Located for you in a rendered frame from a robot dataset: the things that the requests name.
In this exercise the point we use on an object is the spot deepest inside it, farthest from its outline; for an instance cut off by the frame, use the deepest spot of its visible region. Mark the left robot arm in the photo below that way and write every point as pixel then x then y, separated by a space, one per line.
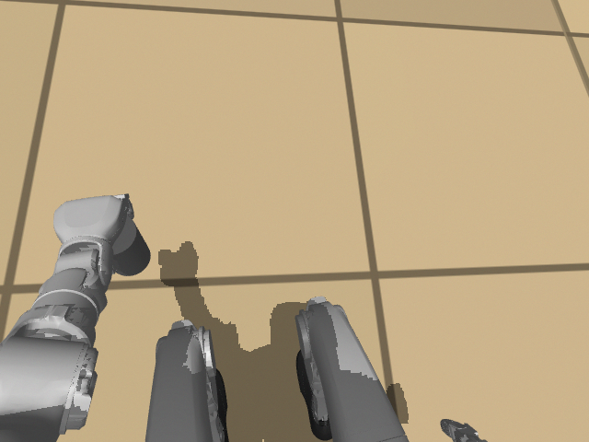
pixel 47 361

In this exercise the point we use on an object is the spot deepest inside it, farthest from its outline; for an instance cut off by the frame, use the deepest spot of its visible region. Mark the can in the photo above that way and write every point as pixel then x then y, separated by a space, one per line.
pixel 130 250

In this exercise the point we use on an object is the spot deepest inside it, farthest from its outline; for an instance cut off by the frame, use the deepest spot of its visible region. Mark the left robot hand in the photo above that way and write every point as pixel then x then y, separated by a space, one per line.
pixel 101 217

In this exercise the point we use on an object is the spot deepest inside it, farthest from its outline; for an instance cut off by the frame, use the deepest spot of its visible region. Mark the right robot foot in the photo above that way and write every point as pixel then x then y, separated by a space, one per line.
pixel 320 429

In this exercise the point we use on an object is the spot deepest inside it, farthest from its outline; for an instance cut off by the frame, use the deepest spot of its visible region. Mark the right robot hand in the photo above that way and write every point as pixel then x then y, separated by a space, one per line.
pixel 459 432

